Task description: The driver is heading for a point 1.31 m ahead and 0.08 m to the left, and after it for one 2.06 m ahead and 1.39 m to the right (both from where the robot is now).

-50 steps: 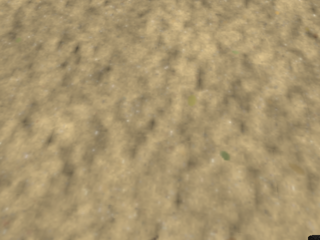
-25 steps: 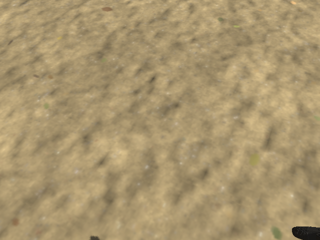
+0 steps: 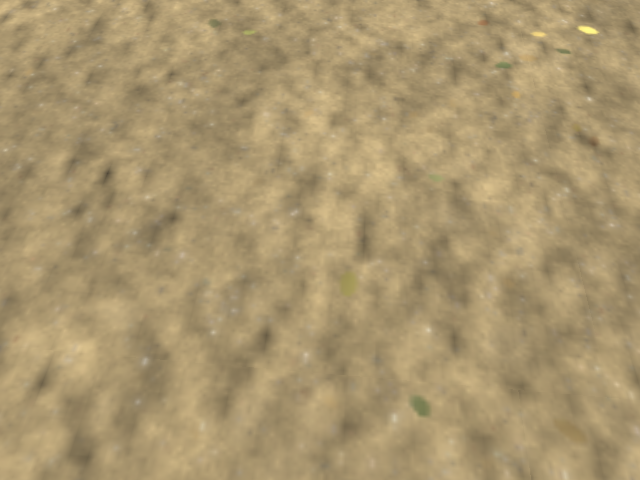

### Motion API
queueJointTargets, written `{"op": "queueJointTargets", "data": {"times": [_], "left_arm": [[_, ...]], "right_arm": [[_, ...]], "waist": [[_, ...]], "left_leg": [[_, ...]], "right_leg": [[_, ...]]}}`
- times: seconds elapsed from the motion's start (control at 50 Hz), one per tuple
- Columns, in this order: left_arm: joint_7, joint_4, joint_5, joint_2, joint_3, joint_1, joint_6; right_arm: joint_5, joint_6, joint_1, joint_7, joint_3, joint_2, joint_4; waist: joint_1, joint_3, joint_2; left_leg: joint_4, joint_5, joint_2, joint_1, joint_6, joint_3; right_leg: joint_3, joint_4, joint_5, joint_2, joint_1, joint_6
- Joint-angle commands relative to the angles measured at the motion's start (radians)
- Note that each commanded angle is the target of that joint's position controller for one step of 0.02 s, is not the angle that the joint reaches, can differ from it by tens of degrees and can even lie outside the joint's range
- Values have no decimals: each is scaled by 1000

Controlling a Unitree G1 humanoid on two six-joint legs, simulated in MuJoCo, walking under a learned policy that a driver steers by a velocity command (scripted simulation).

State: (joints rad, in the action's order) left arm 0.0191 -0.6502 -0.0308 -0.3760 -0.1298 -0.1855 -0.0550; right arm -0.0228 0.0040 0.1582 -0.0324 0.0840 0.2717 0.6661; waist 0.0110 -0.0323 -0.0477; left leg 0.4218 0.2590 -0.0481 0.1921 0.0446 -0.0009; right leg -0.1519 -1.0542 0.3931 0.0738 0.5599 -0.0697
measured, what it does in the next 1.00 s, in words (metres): walks ahead: right foot, then left foot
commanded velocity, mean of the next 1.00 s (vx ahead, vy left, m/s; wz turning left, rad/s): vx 0.40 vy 0.00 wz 0.17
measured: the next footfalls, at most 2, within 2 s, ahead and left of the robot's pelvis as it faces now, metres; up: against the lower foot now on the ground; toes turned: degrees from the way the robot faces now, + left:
right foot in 0.32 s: +0.03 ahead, -0.18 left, +0.00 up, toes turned -16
left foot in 0.94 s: +0.36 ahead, +0.12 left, +0.00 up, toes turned +18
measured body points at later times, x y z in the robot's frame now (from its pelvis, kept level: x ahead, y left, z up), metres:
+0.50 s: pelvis +0.02 -0.06 +0.00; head +0.04 -0.08 +0.45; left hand +0.25 +0.14 -0.08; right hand +0.04 -0.37 -0.12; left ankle +0.01 +0.09 -0.66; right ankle +0.00 -0.16 -0.74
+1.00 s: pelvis +0.27 +0.04 -0.05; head +0.29 +0.07 +0.40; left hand +0.25 +0.32 -0.19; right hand +0.47 -0.21 -0.13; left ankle +0.32 +0.11 -0.74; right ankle +0.06 -0.17 -0.64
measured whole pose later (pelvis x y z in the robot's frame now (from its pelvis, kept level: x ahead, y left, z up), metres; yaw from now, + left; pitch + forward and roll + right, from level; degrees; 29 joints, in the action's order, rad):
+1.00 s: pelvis +0.27 +0.04 -0.05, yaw +15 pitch +1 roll -1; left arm -0.02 -0.82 0.04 -0.29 -0.07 -0.33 0.03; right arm -0.01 -0.01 0.17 0.04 0.08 0.33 0.73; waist -0.01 -0.03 -0.02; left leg 0.87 0.35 -0.03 0.55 0.15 -0.11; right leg 0.13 -1.11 0.46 -0.18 0.06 -0.07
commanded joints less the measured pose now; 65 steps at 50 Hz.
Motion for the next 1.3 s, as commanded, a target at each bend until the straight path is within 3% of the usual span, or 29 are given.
{"op": "queueJointTargets", "data": {"times": [0.02,0.08,0.16,0.26,0.3,0.32,0.34,0.36,0.38,0.4,0.44,0.48,0.52,0.6,0.62,0.68,0.84,0.88,0.92,0.94,0.96,0.98,1.0,1.04,1.08,1.12,1.18,1.26,1.3], "left_arm": [[-8,69,-4,-63,-10,-5,3],[-21,122,-4,-35,12,76,8],[-36,155,7,-8,29,102,6],[-38,161,11,-6,28,90,-10],[-35,135,17,-2,25,24,-8],[-24,121,28,-42,18,-24,-2],[-3,130,61,-99,25,-75,8],[-5,107,78,-8,55,-34,26],[-16,108,72,16,62,0,43],[-15,68,48,-64,27,-39,47],[-5,31,12,-103,10,-53,58],[2,24,26,-54,25,-28,91],[4,11,38,-10,31,-21,126],[7,-22,44,-2,24,-53,152],[-8,-55,86,-27,27,-112,137],[-10,-68,81,-38,21,-115,141],[-2,-135,90,-70,10,-173,136],[-8,-143,83,-100,6,-163,121],[-22,-139,62,-159,-3,-141,97],[-33,-119,51,-156,6,-112,92],[-49,-36,62,48,58,-145,105],[-50,40,79,16,64,12,130],[-48,76,77,-25,62,109,145],[-36,31,79,-12,75,35,161],[-39,7,98,-2,82,-27,128],[-52,-16,97,8,90,-32,97],[-63,11,75,23,101,113,87],[-78,35,45,64,121,234,102],[-83,18,37,56,122,220,109]], "right_arm": [[2,12,-85,-20,15,111,-96],[-6,-6,-4,-23,24,143,-75],[5,-14,0,-6,41,190,-63],[51,-3,-12,29,50,213,-36],[74,6,-16,33,33,187,-10],[57,18,28,36,6,127,14],[-13,33,28,49,-47,20,-20],[8,21,64,52,-33,56,21],[43,8,26,48,-9,149,23],[58,4,21,46,3,176,14],[58,-11,9,36,22,205,21],[63,-10,29,33,24,178,28],[63,3,47,27,25,149,34],[62,11,50,28,23,105,19],[-50,-22,18,79,19,99,23],[-13,-45,-5,125,16,80,1],[-3,-42,-164,138,-9,81,-58],[7,-41,-120,120,-9,91,-50],[30,-25,149,87,20,140,19],[19,-11,397,70,52,193,104],[6,-19,323,55,84,351,116],[22,-16,305,58,86,368,65],[4,-15,293,56,81,352,72],[1,8,265,43,61,275,84],[12,31,177,38,31,203,62],[14,62,182,40,7,146,70],[20,91,286,50,0,143,111],[21,113,349,48,-23,118,156],[9,119,338,35,-29,135,173]], "waist": [[0,27,158],[-60,44,165],[-70,62,163],[-38,91,197],[16,120,174],[28,176,84],[17,303,-185],[19,364,-161],[39,285,-81],[50,227,-113],[60,93,-123],[38,21,-129],[20,6,-103],[4,-16,-60],[5,-42,40],[-15,-74,-56],[7,-160,-45],[-27,-110,-42],[-166,67,-28],[-279,193,47],[-137,154,406],[-157,223,294],[-162,142,174],[-75,52,47],[-5,51,57],[13,-6,41],[-49,-105,35],[-92,-115,61],[-72,-88,74]], "left_leg": [[-98,-478,263,-110,144,106],[-99,-519,300,-208,180,74],[-94,-538,338,-203,189,8],[-15,-601,358,-174,162,-31],[94,-560,317,-102,106,-50],[184,-454,264,22,34,-94],[389,180,184,280,-64,-119],[494,453,164,269,-111,3],[554,458,161,257,-124,52],[625,425,135,386,-118,2],[691,247,156,494,-96,24],[741,91,162,548,-84,38],[765,-15,178,606,-74,60],[774,-109,204,698,-84,72],[773,-102,163,663,-81,15],[747,-173,182,703,-63,25],[463,-53,205,648,80,-111],[405,66,129,485,134,-198],[387,148,-28,115,179,-257],[290,131,-79,-241,200,-170],[41,471,175,-438,289,374],[-183,564,264,-466,335,818],[-205,444,291,-446,295,760],[-169,248,251,-217,260,602],[-191,195,178,-73,245,461],[-248,119,151,4,238,377],[-320,-245,112,-46,163,216],[-370,-671,92,-140,62,32],[-390,-914,112,-223,25,-44]], "right_leg": [[73,-152,-64,-97,162,-44],[119,-46,-76,-145,196,-71],[158,100,-62,-170,101,-56],[211,353,-25,-103,-103,12],[201,644,-214,-65,-323,78],[120,722,-483,-116,-550,108],[-174,613,-1062,-412,-852,217],[-183,611,-1029,-526,-699,397],[-95,632,-935,-454,-617,394],[-65,691,-570,-403,-653,352],[-99,848,155,-391,-550,285],[-96,943,285,-397,-505,247],[-20,970,224,-396,-535,216],[109,986,133,-405,-568,205],[169,996,141,-403,-496,191],[234,997,147,-419,-483,180],[442,1004,-11,-440,-671,156],[518,860,-503,-416,-696,145],[532,419,-1095,-415,-636,154],[518,44,-998,-380,-424,122],[450,-301,16,-184,61,38],[190,-467,105,-68,247,7],[117,-470,16,-124,333,32],[101,-326,-89,-206,224,58],[92,-237,-121,-230,110,47],[121,-140,-170,-249,101,40],[204,48,-327,-233,191,58],[304,306,-504,-157,141,123],[329,402,-541,-75,63,163]]}}
Velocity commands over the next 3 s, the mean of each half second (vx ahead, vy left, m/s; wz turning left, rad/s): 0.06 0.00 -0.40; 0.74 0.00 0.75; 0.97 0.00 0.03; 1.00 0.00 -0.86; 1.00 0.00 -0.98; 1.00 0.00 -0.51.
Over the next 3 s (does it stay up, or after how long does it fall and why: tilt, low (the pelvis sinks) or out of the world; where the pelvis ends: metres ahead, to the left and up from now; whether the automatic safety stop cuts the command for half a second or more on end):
stays up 1.97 -0.06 -0.01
